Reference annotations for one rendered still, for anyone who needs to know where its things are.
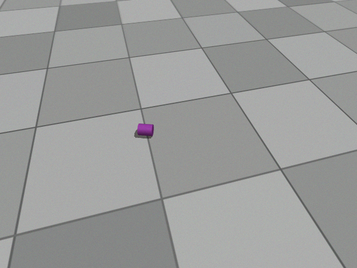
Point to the can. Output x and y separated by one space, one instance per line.
145 129

